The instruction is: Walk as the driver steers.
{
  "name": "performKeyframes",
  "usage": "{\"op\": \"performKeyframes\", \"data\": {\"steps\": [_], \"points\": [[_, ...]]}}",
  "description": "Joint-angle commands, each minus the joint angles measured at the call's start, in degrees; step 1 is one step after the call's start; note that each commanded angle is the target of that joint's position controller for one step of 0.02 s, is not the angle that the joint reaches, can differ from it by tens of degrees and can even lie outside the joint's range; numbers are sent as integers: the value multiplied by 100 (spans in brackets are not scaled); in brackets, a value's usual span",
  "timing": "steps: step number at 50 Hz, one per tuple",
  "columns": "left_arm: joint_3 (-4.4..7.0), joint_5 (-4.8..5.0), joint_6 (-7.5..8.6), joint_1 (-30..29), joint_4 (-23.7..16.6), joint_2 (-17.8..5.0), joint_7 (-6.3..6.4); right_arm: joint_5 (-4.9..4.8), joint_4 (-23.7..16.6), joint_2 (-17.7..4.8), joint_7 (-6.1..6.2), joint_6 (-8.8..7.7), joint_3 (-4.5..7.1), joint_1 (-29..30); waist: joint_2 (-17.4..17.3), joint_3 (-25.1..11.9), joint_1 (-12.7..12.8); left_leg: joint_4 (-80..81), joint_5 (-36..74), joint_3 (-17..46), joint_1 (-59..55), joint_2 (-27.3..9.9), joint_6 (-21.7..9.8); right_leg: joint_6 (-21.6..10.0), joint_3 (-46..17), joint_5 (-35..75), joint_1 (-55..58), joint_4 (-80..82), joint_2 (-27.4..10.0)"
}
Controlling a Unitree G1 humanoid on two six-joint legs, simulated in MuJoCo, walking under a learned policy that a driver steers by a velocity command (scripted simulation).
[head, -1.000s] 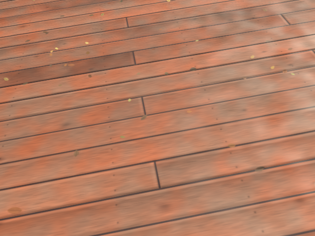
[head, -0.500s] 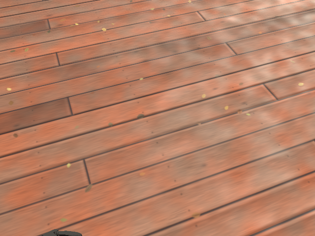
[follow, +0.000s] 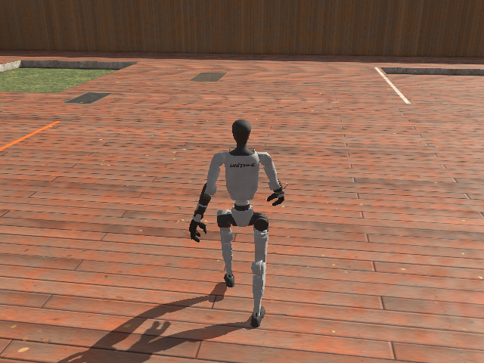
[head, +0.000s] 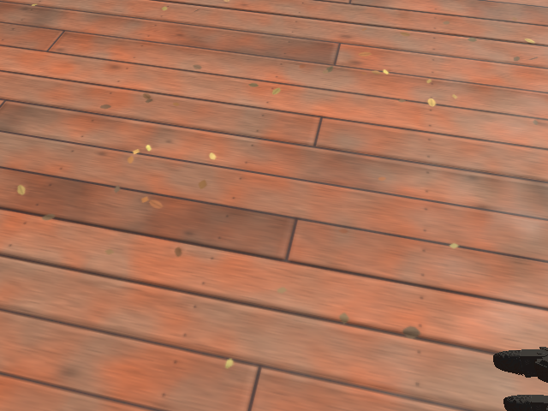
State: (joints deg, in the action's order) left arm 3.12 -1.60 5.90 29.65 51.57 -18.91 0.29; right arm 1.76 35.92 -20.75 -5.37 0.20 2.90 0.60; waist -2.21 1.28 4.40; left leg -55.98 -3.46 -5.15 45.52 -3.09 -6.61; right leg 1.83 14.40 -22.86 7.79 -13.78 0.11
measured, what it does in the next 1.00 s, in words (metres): walks ahead: left foot, then right foot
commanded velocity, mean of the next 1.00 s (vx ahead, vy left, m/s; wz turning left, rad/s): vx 1.00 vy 0.00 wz -0.04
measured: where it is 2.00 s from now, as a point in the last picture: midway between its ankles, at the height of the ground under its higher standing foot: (373, 70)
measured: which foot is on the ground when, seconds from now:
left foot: up 0.00-0.10, down 0.12-0.54, up 0.56-0.98, down 1.00-1.00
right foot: down 0.00-0.12, up 0.14-0.54, down 0.56-0.98, up 1.00-1.00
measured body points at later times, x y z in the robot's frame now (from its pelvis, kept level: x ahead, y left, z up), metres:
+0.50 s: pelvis +0.48 +0.04 -0.01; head +0.52 +0.04 +0.44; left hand +0.64 +0.32 -0.08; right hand +0.55 -0.25 -0.13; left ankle +0.26 +0.03 -0.72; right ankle +0.74 -0.02 -0.69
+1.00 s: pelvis +0.97 +0.11 -0.01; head +1.01 +0.11 +0.44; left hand +0.92 +0.41 -0.12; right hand +1.26 -0.09 -0.04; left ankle +1.13 +0.24 -0.73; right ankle +0.74 +0.02 -0.71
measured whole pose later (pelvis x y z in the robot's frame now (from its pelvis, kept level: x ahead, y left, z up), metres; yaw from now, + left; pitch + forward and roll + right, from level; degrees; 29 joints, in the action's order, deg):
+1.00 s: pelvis +0.97 +0.11 -0.01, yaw -5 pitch +3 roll +0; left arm 4.9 0.2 3.7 29.7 49.8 -18.6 -0.8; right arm 2.4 32.2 -15.3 -0.3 -5.6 -3.1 3.9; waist -0.3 0.9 8.4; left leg -27.9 -2.6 3.6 30.6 -1.3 0.7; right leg -7.2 -17.2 -28.1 4.1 -29.2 8.5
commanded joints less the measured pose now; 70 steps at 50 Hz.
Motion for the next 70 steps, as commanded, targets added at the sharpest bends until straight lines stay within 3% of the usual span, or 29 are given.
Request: {"op": "performKeyframes", "data": {"steps": [1,3,5,6,7,8,9,11,14,17,23,25,27,28,29,30,33,36,40,45,48,49,50,51,52,54,59,66,70], "points": [[22,-7,155,-619,-480,-568,47,-5,-385,114,-99,-46,-188,310,409,556,-535,1050,334,-674,-1329,438,-257,-186,139,6334,-1019,336,-1128],[117,-16,25,-559,-505,-967,152,-1,-160,-128,-28,-57,-117,-403,750,8,-1023,1217,-49,-729,-2283,807,-442,-120,128,8332,-617,-882,-1337],[175,-63,-158,-1073,-720,-1168,177,-1,511,-626,140,-93,144,-2607,818,-974,-2062,1462,-460,-179,-4750,956,-817,-255,-124,8282,-1454,-3687,-1513],[161,-124,-198,-1061,-709,-960,77,-69,774,-871,312,-82,317,-2994,160,-1020,-1972,1843,-823,414,-5880,755,-973,-230,-153,3869,-2687,-5790,-826],[-67,-235,-140,-986,-975,-126,3,-135,668,-1351,426,-6,401,-2495,-1006,-662,-1260,1677,-35,2124,-6035,-169,-1165,-138,-352,-655,-4402,-7962,-42],[-41,-45,-21,-908,-1675,-461,-6,-12,395,-1726,436,59,499,-2412,-1097,-1908,-1093,3147,-1309,4713,-7335,-1015,-2217,-64,-1651,-555,-5747,-8469,133],[-53,-86,101,-1385,-1699,-702,0,-41,369,-1406,486,60,488,-2384,-69,-1283,-1157,4051,-2149,5164,-6745,-1139,-1989,-83,-1953,-47,-6084,-7885,-202],[-98,-159,87,-1583,-1604,-642,19,-49,500,-976,558,-87,381,-2011,783,-15,-566,4294,-1292,4336,-4841,-715,-1656,5,-1908,164,-5478,-6839,-547],[-160,-307,-264,-1266,-1501,-374,-25,-124,536,-588,574,-356,208,-1771,900,255,-35,4450,-470,3093,-3184,-170,-1475,254,-1795,-93,-4515,-5630,-894],[-339,-172,-244,-2313,-1891,64,-158,-137,741,-394,505,-585,158,-1961,503,629,-341,4782,667,2056,-2437,288,-1099,117,-1375,1709,-3988,-3726,-997],[-260,84,-190,-3005,-1880,-109,-257,-133,1135,-652,468,-756,164,-2641,74,440,-850,5035,3504,1135,-4642,-195,-337,-729,-840,3278,-3622,-1798,-357],[-124,54,-187,-2604,-1711,-401,-238,17,1198,-876,601,-664,208,-2647,-217,-43,-546,4201,5430,829,-5436,-411,-131,-881,-695,2374,-3241,-1804,176],[79,118,-253,-491,-1057,-739,-172,249,1101,-990,716,-480,245,-2142,-373,-994,568,1676,6524,481,-5306,-518,20,-1082,-731,1650,-1528,-1916,521],[227,90,-314,654,-752,-1016,-96,257,999,-895,737,-458,212,-1808,-118,-1323,1179,-518,5377,230,-4148,-216,90,-1318,-1211,919,-209,-2043,197],[410,-49,-352,637,-640,-1648,-77,3,692,8,574,-554,-5,-2390,2000,-1577,370,-3295,-381,318,-1164,892,566,-2420,-4363,-303,1571,-1762,-1267],[337,70,-394,97,-722,-1152,-170,55,558,-169,548,-721,-78,-2118,1567,-1823,284,-3551,-1864,992,-316,1060,460,-2534,-6494,-586,1542,-336,-1576],[239,91,-340,-474,-686,-611,-158,157,232,-275,507,-786,-196,-1147,-164,-245,-159,-2214,-1226,1179,-475,152,418,-2083,-4883,96,-719,8,-1118],[178,126,-215,-506,-549,-578,-124,319,20,-64,451,-485,-314,-1147,128,228,-620,-1197,-1553,1014,-826,-96,673,-2008,-4142,522,-2047,308,-548],[271,161,-133,-508,-632,-710,-139,141,-528,58,349,-464,-466,179,320,675,-318,1029,-37,555,-1387,-104,971,-1829,-3627,1310,-3100,842,-117],[383,250,-137,-92,-516,-871,-127,27,-730,27,382,-515,-447,690,495,224,110,2383,1034,529,-2036,236,823,-1369,-3690,3500,-1888,269,-213],[451,175,-157,-259,-542,-1177,-59,10,-437,-415,531,-570,-230,-403,481,-658,-445,2750,-76,553,-3619,580,645,-1017,-3640,5358,-1362,-1443,-156],[469,158,-124,-574,-618,-1270,-85,7,-187,-617,623,-603,-112,-1471,465,-1186,-1077,2696,-383,747,-4882,287,544,-908,-3551,5049,-1874,-2728,35],[332,132,-41,-738,-773,-770,-91,133,-8,-1045,766,-616,81,-2802,-15,-2005,-1585,2619,-2300,1762,-6264,-839,355,-924,-3158,3502,-2657,-4489,269],[97,397,-61,-92,-1008,109,-68,349,10,-1392,760,-581,174,-2717,-1657,-2721,-1002,3512,-3776,4809,-7535,-2560,-207,-766,-2469,-793,-4465,-6206,858],[67,263,-165,-348,-1036,-324,-35,204,9,-1163,731,-506,234,-2312,-1446,-2371,-940,3941,-4447,5531,-7018,-2427,-351,-867,-2183,-214,-5164,-6686,325],[134,58,-282,-1324,-1036,-555,-126,154,88,-258,671,-502,47,-1788,-100,-815,-949,3986,-2707,3405,-5475,-1789,-142,-807,-1955,631,-5229,-6260,-148],[-33,-47,-612,-2129,-1570,16,-409,-58,766,139,554,-699,-39,-2211,-314,8,-537,4414,54,1172,-4447,-1371,163,-698,-1773,743,-5500,-5979,-630],[-214,-15,-590,-3322,-2122,-54,-655,-26,1026,-358,567,-813,48,-2173,46,653,-356,4884,3045,-1008,-3896,-775,544,-992,-532,2462,-4133,-3296,-136],[8,-14,-527,-1525,-1546,-571,-501,6,921,-1036,720,-522,216,-2210,-430,-542,696,1906,6650,-949,-4426,-1170,597,-1440,-415,1558,-1849,-3018,628]]}}
Keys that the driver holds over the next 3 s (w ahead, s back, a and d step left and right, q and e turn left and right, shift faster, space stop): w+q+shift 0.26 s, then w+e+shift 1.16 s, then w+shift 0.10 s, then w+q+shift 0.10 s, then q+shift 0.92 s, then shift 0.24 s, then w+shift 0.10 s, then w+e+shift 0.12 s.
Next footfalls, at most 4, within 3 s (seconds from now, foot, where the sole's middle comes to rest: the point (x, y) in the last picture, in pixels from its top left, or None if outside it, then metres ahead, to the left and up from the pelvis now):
0.12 left None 0.30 0.03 -0.76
0.56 right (303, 294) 0.78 0.02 -0.76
1.00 left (237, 180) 1.17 0.25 -0.76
1.44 right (336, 114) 1.51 -0.07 -0.76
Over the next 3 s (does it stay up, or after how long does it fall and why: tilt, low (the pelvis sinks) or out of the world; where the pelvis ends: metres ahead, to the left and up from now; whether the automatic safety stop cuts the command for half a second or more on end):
stays up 1.97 -0.24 0.02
